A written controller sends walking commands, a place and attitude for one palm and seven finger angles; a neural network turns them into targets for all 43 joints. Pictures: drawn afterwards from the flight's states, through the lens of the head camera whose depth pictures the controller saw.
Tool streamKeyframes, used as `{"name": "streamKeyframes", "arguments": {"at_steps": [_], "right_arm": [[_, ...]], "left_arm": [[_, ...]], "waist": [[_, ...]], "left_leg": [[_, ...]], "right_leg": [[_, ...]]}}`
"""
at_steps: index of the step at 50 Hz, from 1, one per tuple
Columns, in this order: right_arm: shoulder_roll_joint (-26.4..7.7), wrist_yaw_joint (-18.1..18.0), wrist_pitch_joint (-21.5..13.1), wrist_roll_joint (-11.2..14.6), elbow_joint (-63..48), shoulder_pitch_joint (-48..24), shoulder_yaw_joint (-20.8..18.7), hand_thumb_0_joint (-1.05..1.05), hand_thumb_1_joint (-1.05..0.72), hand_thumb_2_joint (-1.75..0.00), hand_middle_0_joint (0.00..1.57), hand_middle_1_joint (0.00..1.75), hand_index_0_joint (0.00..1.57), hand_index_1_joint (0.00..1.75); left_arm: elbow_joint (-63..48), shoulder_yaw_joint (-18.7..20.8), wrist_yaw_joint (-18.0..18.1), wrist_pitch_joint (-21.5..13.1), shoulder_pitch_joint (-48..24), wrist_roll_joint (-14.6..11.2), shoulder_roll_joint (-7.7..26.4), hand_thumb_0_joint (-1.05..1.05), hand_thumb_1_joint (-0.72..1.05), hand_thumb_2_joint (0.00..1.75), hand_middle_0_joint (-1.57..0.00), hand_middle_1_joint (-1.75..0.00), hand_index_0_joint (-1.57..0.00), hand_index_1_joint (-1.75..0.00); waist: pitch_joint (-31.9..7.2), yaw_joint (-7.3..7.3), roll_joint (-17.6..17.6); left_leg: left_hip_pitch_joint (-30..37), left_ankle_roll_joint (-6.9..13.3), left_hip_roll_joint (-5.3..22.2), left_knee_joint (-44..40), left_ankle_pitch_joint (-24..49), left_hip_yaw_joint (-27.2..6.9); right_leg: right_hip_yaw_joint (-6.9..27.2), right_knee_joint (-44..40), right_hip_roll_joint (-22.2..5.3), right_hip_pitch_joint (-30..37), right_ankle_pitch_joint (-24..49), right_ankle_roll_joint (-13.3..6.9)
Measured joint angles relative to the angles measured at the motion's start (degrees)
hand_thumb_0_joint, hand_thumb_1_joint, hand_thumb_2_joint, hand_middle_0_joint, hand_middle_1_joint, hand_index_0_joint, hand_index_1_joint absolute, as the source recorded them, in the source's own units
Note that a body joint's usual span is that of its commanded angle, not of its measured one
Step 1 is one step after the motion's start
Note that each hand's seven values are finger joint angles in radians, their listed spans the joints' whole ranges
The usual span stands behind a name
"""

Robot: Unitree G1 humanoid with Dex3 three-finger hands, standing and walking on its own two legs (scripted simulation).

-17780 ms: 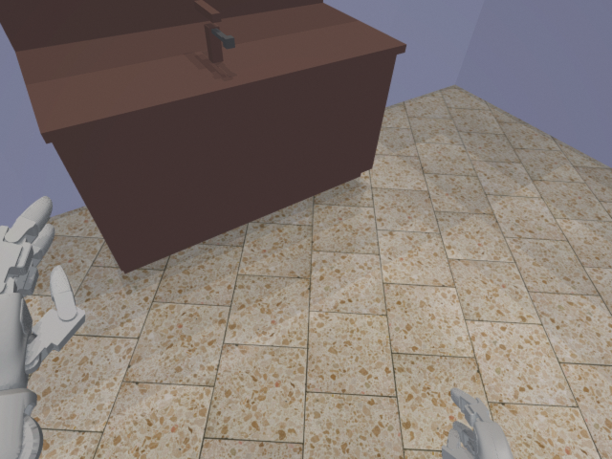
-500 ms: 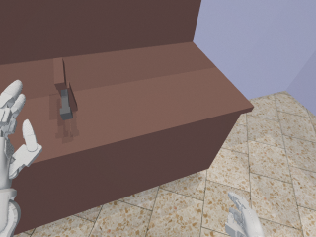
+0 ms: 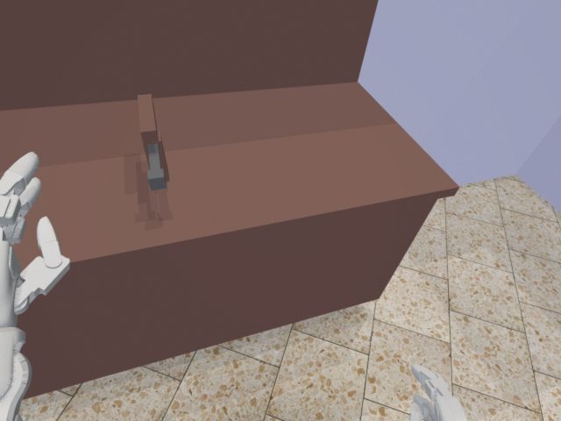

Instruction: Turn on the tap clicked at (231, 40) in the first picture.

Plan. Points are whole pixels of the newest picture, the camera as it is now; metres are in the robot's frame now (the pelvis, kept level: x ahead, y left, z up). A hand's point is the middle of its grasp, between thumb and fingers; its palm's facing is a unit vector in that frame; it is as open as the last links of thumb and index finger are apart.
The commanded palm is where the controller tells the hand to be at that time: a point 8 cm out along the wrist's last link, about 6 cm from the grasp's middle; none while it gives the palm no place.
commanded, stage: come to a stop and stand still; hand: left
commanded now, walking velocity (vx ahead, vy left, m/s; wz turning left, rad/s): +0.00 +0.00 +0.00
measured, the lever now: (157, 179) +0.49 +0.29 +0.04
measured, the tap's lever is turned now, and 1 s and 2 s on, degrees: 0 0 0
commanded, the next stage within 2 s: look again from close up in 1.30 s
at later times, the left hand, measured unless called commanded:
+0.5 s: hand (13, 275) +0.19 +0.29 +0.19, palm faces +0.35 -0.88 -0.33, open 7.4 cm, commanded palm +0.13 +0.33 +0.18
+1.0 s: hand out of the picture +0.17 +0.36 +0.19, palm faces +0.39 -0.82 -0.42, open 7.4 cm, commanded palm +0.13 +0.39 +0.18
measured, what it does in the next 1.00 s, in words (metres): steps to the left: right foot, then left foot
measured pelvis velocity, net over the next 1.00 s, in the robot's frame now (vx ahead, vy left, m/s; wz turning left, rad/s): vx -0.04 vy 0.12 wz -0.03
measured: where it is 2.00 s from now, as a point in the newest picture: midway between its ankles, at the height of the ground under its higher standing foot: outside the picture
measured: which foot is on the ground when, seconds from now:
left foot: down 0.00-0.50, up 0.52-0.64, down 0.66-1.00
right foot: down 0.00-0.30, up 0.32-0.50, down 0.52-0.66, up 0.68-0.86, down 0.88-1.00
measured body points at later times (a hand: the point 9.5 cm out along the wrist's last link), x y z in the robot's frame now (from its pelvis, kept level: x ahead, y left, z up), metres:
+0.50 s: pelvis -0.04 +0.06 +0.00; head -0.02 +0.09 +0.45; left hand +0.16 +0.33 +0.21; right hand +0.12 -0.16 -0.06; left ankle +0.07 +0.07 -0.73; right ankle -0.06 -0.04 -0.73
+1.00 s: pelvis -0.04 +0.12 +0.00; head -0.03 +0.13 +0.45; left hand +0.14 +0.41 +0.21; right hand +0.13 -0.09 -0.08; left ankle +0.01 +0.21 -0.72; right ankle -0.03 +0.02 -0.74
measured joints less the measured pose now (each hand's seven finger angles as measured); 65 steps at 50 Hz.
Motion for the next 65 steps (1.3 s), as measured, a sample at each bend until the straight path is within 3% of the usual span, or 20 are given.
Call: {"name": "streamKeyframes", "arguments": {"at_steps": [5,8,12,17,19,21,23,25,26,28,30,33,38,44,47,50,53,57,62,65], "right_arm": [[0.1,0.9,-1.0,-0.5,-0.9,-2.4,-0.1,0.02,-0.9,-0.9,0.21,0.3,0.2,0.3],[0.3,1.2,-0.3,-0.8,-1.5,-3.5,0.0,0.02,-0.9,-0.9,0.21,0.3,0.2,0.3],[0.1,0.8,1.3,-0.3,-1.2,-4.2,0.0,0.02,-0.9,-0.9,0.21,0.3,0.21,0.3],[0.9,-0.1,0.6,0.2,0.6,-3.7,-0.1,0.02,-0.9,-0.9,0.21,0.3,0.2,0.3],[1.8,0.4,-0.2,-0.1,0.9,-3.0,-0.2,0.02,-0.9,-0.9,0.21,0.3,0.2,0.3],[2.4,1.5,-0.8,-0.6,0.5,-1.8,-0.3,0.02,-0.9,-0.9,0.21,0.3,0.2,0.3],[2.3,2.3,-1.5,-1.0,-0.7,-0.5,-0.6,0.02,-0.9,-0.9,0.21,0.3,0.2,0.3],[1.9,3.0,-1.7,-0.9,-2.3,0.2,-0.8,0.02,-0.9,-0.9,0.21,0.3,0.2,0.3],[1.5,3.1,-1.4,-0.6,-2.9,-0.3,-0.8,0.02,-0.9,-0.9,0.21,0.3,0.2,0.3],[0.4,3.1,0.4,-0.8,-1.2,-2.6,-1.2,0.02,-0.9,-0.9,0.21,0.3,0.21,0.3],[0.9,3.1,1.6,-0.4,1.5,-3.6,-1.3,0.02,-0.9,-0.9,0.21,0.3,0.2,0.3],[0.7,2.1,1.7,0.1,2.7,-2.9,-0.9,0.02,-0.9,-0.9,0.21,0.3,0.2,0.3],[3.0,1.6,-0.8,-0.6,3.7,-5.7,-0.9,0.02,-0.9,-0.9,0.21,0.3,0.2,0.3],[4.6,2.6,-2.7,-1.2,0.1,-3.5,1.5,0.02,-0.9,-0.9,0.21,0.3,0.2,0.3],[3.5,2.3,-1.0,-1.6,0.1,-3.4,1.2,0.02,-0.9,-0.9,0.21,0.3,0.21,0.3],[1.9,1.7,0.6,-1.2,1.9,-3.3,0.9,0.01,-0.9,-0.9,0.21,0.3,0.21,0.3],[-0.5,0.7,0.6,-0.7,2.4,-2.3,0.1,0.02,-0.9,-0.9,0.21,0.3,0.21,0.3],[-1.2,-0.3,0.8,0.0,3.6,-3.4,-1.1,0.02,-0.9,-0.9,0.21,0.3,0.2,0.3],[0.3,0.0,-0.4,-0.2,0.8,-4.9,-0.8,0.02,-0.9,-0.9,0.21,0.3,0.2,0.3],[1.0,0.5,-0.6,-0.2,-0.2,-5.6,-0.5,0.02,-0.9,-0.9,0.21,0.3,0.2,0.3]], "left_arm": [[-2.9,-1.1,0.9,-0.1,-1.7,0.2,-1.5,0.02,0.89,0.9,-0.2,-0.3,-0.21,-0.3],[-5.5,-2.4,0.2,-0.7,2.0,0.2,-1.0,0.02,0.9,0.9,-0.2,-0.3,-0.21,-0.3],[-6.2,-2.7,-0.5,0.0,6.1,-0.4,-0.6,0.01,0.89,0.9,-0.21,-0.3,-0.21,-0.3],[-0.8,-2.2,0.3,2.5,-0.8,-0.2,-1.0,0.01,0.89,0.9,-0.21,-0.3,-0.22,-0.3],[-0.7,-1.9,0.5,3.5,-3.1,-0.2,-1.5,0.02,0.89,0.9,-0.21,-0.3,-0.22,-0.3],[-3.5,-2.1,0.6,4.1,-2.8,-0.4,-1.9,0.02,0.89,0.9,-0.21,-0.3,-0.21,-0.3],[-7.9,-2.3,0.5,3.3,0.1,-0.5,-1.5,0.02,0.89,0.9,-0.21,-0.3,-0.21,-0.3],[-12.7,-1.3,0.4,1.5,4.4,-0.5,0.9,0.02,0.89,0.9,-0.21,-0.3,-0.21,-0.3],[-14.8,-0.1,0.4,0.4,6.4,-0.4,2.2,0.02,0.9,0.9,-0.2,-0.3,-0.21,-0.3],[-15.9,0.9,-0.1,-1.1,8.8,-0.7,2.5,0.02,0.89,0.9,-0.21,-0.3,-0.21,-0.3],[-14.3,1.6,-0.3,-1.4,8.4,-1.1,3.3,0.01,0.89,0.9,-0.21,-0.3,-0.21,-0.3],[-10.0,1.6,0.0,-0.1,4.0,-1.1,2.0,0.01,0.89,0.9,-0.21,-0.3,-0.22,-0.3],[-5.2,1.1,1.1,2.7,-1.9,-1.2,-1.2,0.02,0.89,0.9,-0.2,-0.3,-0.21,-0.3],[-13.0,0.3,0.4,-0.1,6.0,-0.4,1.5,0.02,0.89,0.9,-0.2,-0.3,-0.21,-0.3],[-12.3,1.0,-0.3,-1.5,7.7,-0.4,2.9,0.02,0.89,0.9,-0.21,-0.3,-0.21,-0.3],[-9.1,1.4,0.0,-0.6,7.5,-0.8,2.4,0.01,0.89,0.9,-0.21,-0.3,-0.22,-0.3],[-4.6,0.6,0.7,0.9,5.9,-1.2,0.0,0.01,0.89,0.9,-0.21,-0.3,-0.22,-0.3],[-1.0,-1.2,1.4,3.4,3.8,-1.0,-2.7,0.01,0.89,0.9,-0.2,-0.3,-0.21,-0.3],[-6.5,-2.4,1.1,3.6,4.5,-1.1,-1.0,0.02,0.9,0.9,-0.2,-0.3,-0.21,-0.3],[-9.7,-1.9,0.9,1.7,5.1,-1.1,1.0,0.02,0.89,0.9,-0.21,-0.3,-0.21,-0.3]], "waist": [[1.0,-1.13,0.8],[0.1,-1.75,1.3],[-1.7,-0.36,1.5],[1.1,-0.24,-1.1],[2.3,-0.67,-1.7],[2.7,-1.18,-1.7],[2.4,-1.9,-0.4],[1.7,-2.17,-0.7],[1.7,-1.69,-1.4],[2.8,-1.12,0.9],[2.5,-0.66,0.2],[1.7,-0.73,-1.0],[5.6,-1.07,-3.6],[3.3,-1.65,-2.2],[2.0,-1.4,0.3],[-0.2,-0.24,0.2],[-1.9,-0.67,1.7],[-0.3,-0.53,0.3],[2.2,-1.37,-2.1],[2.7,-2.11,-1.0]], "left_leg": [[0.5,-1.8,-0.3,-2.5,-0.1,0.5],[-2.1,-3.9,-0.1,2.0,-5.8,0.4],[-3.4,-5.1,1.0,11.8,-10.0,-2.7],[-1.0,2.1,-0.6,7.4,-0.9,-2.1],[1.1,0.4,-1.3,2.3,1.0,-2.5],[3.4,-3.5,-1.2,-4.3,4.2,-2.4],[4.4,-6.9,-0.9,-8.9,6.8,-1.8],[0.6,-8.4,-2.4,-4.1,2.1,-0.2],[-3.6,-8.3,-3.4,3.9,-3.4,0.4],[-9.3,-7.5,-2.0,21.3,-10.9,-2.7],[-10.5,-6.6,0.3,27.1,-13.2,-4.8],[-4.8,-5.7,4.1,15.6,-8.1,-7.8],[-1.9,-2.0,0.0,12.4,-4.3,-5.2],[-0.2,-2.2,0.0,3.5,-0.1,-4.7],[-2.5,-4.2,0.8,7.9,-7.1,-4.9],[-3.6,-4.9,1.4,14.3,-8.3,-4.1],[1.4,-4.7,3.1,6.9,-6.7,-5.0],[3.3,-2.3,1.2,5.5,-7.2,-4.1],[5.0,-2.3,0.2,3.3,-5.8,-3.3],[5.0,-2.6,1.1,3.2,-5.5,-4.1]], "right_leg": [[-0.1,-2.2,-0.7,0.2,2.9,0.1],[0.0,-3.2,-0.6,-0.3,5.4,0.2],[-0.8,0.7,-0.7,-3.4,5.9,0.8],[1.2,12.4,-0.6,-6.6,-3.9,2.0],[2.3,18.8,0.4,-8.1,-5.2,1.5],[1.1,18.6,0.9,-7.4,-5.7,1.1],[-2.0,10.8,1.2,-3.8,-6.3,0.5],[-4.2,-0.4,0.0,0.8,-3.2,-1.9],[-3.8,-2.7,-1.2,0.8,1.6,-3.3],[-3.6,0.9,-0.3,-0.8,3.8,-1.6],[-3.2,4.1,-0.8,-1.6,1.2,0.3],[-3.5,10.6,-2.6,-3.3,-3.4,2.2],[2.8,22.6,-1.8,-8.1,-10.3,1.4],[-0.4,4.9,-0.5,-3.3,-3.3,0.4],[-1.4,0.0,-0.1,-2.4,4.4,-1.2],[-0.6,-0.4,-1.0,-3.2,5.0,-1.1],[-1.4,1.8,-1.2,-4.3,3.2,0.4],[-0.4,2.9,-3.2,-3.6,2.6,1.7],[0.4,3.6,-4.2,-3.2,1.7,1.8],[-0.5,1.1,-3.3,-2.0,3.1,1.6]]}}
